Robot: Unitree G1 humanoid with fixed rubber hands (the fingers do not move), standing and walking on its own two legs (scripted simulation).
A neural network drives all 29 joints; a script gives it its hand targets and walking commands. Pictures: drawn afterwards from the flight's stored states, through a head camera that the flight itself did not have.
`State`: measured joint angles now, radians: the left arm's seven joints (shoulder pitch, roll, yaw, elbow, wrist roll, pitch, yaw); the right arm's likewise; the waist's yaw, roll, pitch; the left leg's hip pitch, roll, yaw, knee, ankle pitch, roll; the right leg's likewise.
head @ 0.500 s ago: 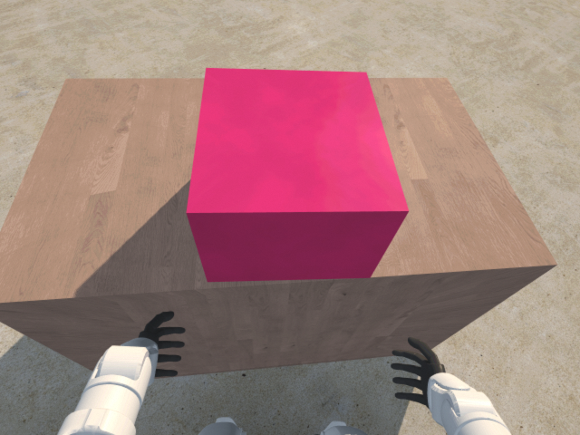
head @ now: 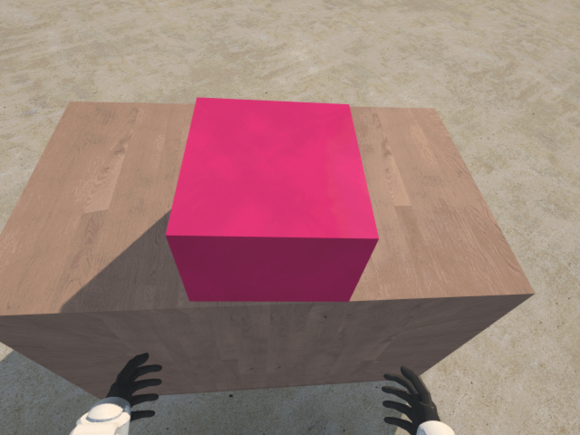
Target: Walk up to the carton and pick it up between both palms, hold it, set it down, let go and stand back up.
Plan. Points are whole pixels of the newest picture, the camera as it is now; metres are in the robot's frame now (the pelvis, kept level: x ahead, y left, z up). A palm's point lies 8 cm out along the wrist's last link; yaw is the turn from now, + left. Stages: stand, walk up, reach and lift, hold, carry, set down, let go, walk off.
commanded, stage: reach and lift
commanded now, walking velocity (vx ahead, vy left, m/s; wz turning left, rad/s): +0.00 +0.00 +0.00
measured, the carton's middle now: (272, 198) +0.50 +0.06 -0.02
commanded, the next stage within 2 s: none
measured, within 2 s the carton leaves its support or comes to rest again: neither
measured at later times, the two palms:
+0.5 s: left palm (92, 433) +0.12 +0.26 -0.07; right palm out of the picture +0.14 -0.18 -0.07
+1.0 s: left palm (94, 407) +0.15 +0.26 -0.04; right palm (457, 405) +0.18 -0.21 -0.03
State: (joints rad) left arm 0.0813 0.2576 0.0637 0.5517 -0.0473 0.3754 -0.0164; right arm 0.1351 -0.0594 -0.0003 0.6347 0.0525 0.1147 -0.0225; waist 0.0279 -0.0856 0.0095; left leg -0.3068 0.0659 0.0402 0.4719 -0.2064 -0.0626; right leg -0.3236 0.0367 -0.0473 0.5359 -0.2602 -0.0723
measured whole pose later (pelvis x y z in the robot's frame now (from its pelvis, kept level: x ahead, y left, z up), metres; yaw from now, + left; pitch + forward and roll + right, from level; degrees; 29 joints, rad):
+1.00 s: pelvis +0.00 +0.02 +0.00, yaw -1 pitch -2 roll +1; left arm 0.30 0.26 -0.07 0.45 -0.20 -0.07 0.08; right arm 0.26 -0.23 -0.04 0.56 0.15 -0.19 0.15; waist 0.06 -0.04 -0.09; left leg -0.19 0.04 0.05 0.43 -0.21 -0.03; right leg -0.21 0.02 -0.01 0.49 -0.25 -0.04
